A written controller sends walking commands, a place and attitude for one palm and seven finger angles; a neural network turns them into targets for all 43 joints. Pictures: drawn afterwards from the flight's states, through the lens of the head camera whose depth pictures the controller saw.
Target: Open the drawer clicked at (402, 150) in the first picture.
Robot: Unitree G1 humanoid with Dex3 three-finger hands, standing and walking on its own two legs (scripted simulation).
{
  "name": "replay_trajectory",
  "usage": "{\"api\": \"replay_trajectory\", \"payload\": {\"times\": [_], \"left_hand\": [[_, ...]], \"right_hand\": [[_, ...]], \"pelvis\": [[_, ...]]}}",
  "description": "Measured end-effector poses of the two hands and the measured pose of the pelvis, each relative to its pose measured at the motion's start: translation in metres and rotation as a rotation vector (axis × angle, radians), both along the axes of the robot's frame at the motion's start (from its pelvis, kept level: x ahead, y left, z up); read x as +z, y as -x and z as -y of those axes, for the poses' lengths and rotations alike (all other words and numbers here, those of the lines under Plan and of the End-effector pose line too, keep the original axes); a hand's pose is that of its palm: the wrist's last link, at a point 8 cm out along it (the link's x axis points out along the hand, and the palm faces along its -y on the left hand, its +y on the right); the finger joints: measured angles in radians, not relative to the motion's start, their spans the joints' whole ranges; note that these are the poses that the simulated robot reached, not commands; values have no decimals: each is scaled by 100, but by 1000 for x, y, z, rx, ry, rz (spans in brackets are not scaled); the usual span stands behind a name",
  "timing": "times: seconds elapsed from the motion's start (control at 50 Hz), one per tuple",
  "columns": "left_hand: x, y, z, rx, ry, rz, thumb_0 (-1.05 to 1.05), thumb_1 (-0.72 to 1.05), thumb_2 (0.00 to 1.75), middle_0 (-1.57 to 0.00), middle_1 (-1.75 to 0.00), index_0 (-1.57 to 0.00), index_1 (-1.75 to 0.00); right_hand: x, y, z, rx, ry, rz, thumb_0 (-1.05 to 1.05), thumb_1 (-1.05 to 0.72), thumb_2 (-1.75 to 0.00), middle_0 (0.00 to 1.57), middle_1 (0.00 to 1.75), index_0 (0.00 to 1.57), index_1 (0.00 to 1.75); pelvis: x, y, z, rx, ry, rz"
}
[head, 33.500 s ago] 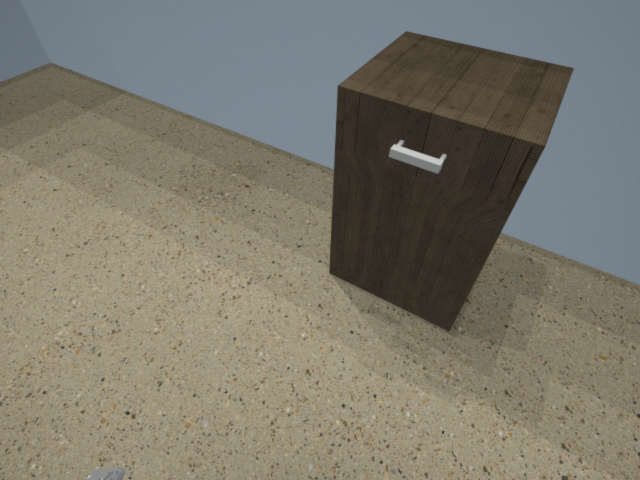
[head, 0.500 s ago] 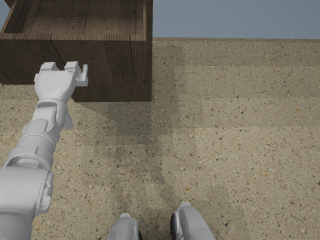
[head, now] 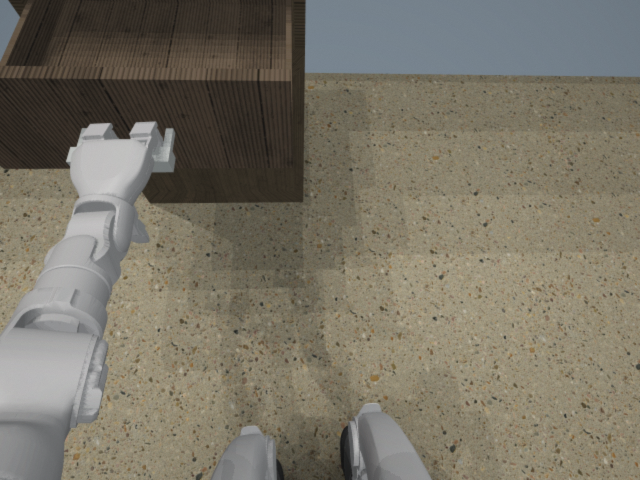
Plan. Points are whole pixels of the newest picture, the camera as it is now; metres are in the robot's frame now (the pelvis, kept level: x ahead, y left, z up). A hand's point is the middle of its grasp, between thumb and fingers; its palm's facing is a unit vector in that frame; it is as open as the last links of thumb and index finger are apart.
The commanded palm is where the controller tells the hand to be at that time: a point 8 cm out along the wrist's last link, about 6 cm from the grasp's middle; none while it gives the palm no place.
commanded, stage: close the thumb around the handle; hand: left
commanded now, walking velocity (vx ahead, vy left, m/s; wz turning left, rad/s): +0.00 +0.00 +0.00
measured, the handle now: (125, 147) +0.55 +0.24 +0.00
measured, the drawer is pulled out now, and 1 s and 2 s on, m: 0.29 0.30 0.26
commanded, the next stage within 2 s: pull the drawer open in 0.48 s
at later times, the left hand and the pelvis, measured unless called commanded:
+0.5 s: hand (131, 195) +0.49 +0.23 -0.02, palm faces -0.05 -0.02 -1.00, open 6.1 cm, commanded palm +0.47 +0.22 +0.03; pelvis +0.00 +0.00 +0.00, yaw +0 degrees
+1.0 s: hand (130, 201) +0.48 +0.23 -0.02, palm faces -0.07 -0.04 -1.00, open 6.2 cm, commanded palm +0.43 +0.22 +0.03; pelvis +0.02 +0.01 +0.01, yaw -2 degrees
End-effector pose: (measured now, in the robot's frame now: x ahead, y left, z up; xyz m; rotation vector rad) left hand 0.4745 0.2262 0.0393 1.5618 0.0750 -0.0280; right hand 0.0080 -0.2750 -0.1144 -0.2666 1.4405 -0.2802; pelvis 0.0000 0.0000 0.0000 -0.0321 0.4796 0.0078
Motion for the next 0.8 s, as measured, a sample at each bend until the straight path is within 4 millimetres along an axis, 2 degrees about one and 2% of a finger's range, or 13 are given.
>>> {"api": "replay_trajectory", "payload": {"times": [0.38,0.8], "left_hand": [[0,6,-2,-21,19,11,0,66,80,-33,-127,-37,-127],[-1,11,-1,-6,10,-2,0,68,79,-29,-130,-34,-131]], "right_hand": [[1,-3,-3,-6,-6,5,0,-90,-90,20,30,20,30],[4,-11,-6,-11,-16,18,0,-90,-90,20,30,20,30]], "pelvis": [[2,-4,-2,-11,0,8],[7,-8,-4,-14,0,21]]}}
